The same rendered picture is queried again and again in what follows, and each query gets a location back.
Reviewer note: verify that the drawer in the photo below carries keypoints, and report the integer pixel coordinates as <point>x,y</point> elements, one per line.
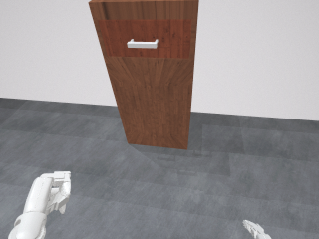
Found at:
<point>173,35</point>

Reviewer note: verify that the handle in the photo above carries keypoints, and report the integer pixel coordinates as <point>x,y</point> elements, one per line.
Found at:
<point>146,45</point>

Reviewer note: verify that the left robot hand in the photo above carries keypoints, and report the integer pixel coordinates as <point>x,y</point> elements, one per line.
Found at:
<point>41,192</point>

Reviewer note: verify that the cabinet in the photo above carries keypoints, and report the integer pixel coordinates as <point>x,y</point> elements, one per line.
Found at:
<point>153,95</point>

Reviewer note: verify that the right robot hand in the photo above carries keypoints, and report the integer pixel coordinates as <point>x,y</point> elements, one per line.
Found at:
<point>256,230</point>

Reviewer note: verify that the robot left forearm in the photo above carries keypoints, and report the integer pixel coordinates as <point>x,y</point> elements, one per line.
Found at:
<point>29,225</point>

